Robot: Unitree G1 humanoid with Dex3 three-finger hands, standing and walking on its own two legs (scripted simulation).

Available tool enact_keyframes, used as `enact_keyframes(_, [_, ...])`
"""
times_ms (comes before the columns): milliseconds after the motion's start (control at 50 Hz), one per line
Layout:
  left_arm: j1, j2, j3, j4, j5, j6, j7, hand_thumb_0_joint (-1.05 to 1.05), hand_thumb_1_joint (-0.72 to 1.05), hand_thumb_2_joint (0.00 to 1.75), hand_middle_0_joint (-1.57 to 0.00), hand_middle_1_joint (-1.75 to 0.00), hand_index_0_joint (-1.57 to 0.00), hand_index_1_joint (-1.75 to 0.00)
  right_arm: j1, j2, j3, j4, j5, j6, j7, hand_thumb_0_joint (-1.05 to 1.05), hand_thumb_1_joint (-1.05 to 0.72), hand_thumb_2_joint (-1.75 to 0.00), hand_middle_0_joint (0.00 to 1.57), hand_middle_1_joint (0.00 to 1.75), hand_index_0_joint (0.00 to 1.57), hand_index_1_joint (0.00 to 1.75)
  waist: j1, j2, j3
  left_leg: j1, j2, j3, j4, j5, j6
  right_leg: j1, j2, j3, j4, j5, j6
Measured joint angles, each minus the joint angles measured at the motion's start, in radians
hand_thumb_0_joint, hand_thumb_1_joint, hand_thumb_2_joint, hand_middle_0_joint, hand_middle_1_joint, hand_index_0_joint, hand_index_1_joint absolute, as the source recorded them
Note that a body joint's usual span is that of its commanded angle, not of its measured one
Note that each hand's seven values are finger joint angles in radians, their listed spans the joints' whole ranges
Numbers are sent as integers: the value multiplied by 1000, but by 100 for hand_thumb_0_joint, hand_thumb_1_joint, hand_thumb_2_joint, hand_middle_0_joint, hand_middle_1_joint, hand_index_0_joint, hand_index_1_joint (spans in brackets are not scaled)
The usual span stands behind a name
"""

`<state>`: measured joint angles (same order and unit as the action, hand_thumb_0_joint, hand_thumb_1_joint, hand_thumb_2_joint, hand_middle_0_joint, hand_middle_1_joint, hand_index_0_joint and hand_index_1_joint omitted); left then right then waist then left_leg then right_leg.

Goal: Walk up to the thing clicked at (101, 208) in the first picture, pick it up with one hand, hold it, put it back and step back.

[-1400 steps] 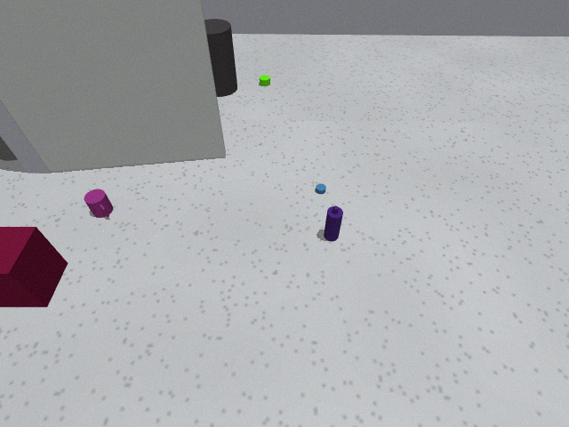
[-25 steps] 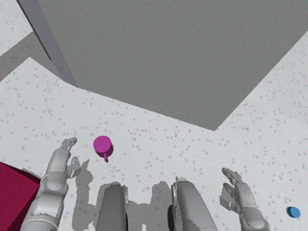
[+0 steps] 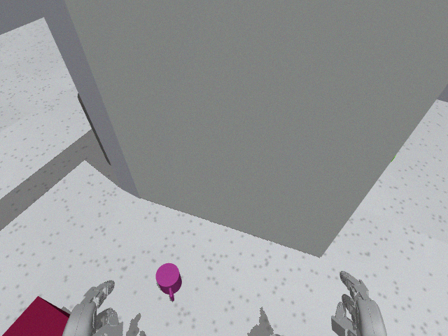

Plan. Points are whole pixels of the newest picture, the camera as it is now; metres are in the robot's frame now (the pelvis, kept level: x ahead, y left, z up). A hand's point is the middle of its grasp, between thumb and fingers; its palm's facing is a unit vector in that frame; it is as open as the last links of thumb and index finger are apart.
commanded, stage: home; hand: left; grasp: from above
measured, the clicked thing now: (169, 283) +0.44 +0.20 -0.66
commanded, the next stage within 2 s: stand in 1.98 s
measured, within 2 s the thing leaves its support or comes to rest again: neither
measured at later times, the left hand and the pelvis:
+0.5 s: hand (119, 334) +0.16 +0.18 -0.05, palm faces +0.06 -0.98 -0.20, open 7.4 cm; pelvis +0.00 +0.00 +0.00, yaw +0 degrees
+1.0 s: hand (121, 334) +0.16 +0.18 -0.05, palm faces +0.06 -0.98 -0.20, open 7.4 cm; pelvis +0.00 +0.00 +0.00, yaw +0 degrees
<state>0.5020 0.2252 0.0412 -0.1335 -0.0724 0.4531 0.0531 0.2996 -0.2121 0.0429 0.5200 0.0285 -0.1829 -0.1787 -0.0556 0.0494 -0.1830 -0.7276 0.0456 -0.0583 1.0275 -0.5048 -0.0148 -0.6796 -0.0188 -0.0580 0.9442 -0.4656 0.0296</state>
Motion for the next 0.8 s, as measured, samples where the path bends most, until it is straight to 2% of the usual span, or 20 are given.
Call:
enact_keyframes(120, [18,1,-5,-7,10,3,-22,1,91,90,-20,-29,-20,-29,-25,-4,-6,-2,-9,-27,2,1,-90,-90,20,30,20,30,16,-5,7,32,-6,-2,-12,0,1,34,-6,-3,-10,-4,2])
enact_keyframes(280, [0,2,-6,8,18,1,-29,1,91,90,-20,-29,-20,-30,-40,-2,-4,6,-17,-45,9,1,-90,-90,20,30,20,30,22,-13,20,40,-8,-5,-9,-1,0,42,-8,-5,-5,-6,2])
enact_keyframes(800, [-7,-1,-5,10,13,4,-30,1,91,90,-20,-29,-20,-30,-6,-3,-9,34,-16,-49,6,1,-90,-90,20,30,20,30,13,-5,26,41,-2,1,-11,4,-4,36,-2,2,-1,-2,-2])
